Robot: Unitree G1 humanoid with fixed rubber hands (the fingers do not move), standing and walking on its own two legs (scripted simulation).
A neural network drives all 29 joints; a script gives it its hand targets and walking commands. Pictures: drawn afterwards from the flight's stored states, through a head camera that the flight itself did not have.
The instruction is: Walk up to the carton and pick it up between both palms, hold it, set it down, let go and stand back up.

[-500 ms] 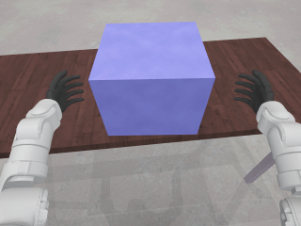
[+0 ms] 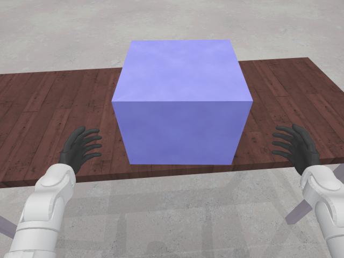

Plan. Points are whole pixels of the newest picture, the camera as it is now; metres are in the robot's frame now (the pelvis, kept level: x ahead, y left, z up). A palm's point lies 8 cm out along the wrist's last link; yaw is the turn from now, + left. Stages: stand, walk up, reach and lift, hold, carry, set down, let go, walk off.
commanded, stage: set down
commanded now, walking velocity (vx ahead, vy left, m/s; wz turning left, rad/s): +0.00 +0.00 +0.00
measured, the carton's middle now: (180, 101) +0.54 +0.03 +0.06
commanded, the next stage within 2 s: none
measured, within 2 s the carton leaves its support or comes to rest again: neither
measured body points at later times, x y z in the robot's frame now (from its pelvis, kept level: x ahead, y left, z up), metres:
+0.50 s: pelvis -0.01 +0.00 +0.00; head -0.03 +0.00 +0.45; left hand +0.23 +0.26 +0.05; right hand +0.25 -0.23 +0.06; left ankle -0.02 +0.10 -0.75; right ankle -0.01 -0.12 -0.75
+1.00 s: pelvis -0.01 -0.01 +0.00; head +0.00 +0.01 +0.45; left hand +0.19 +0.24 +0.01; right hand +0.20 -0.22 +0.02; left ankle -0.02 +0.10 -0.75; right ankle -0.01 -0.12 -0.75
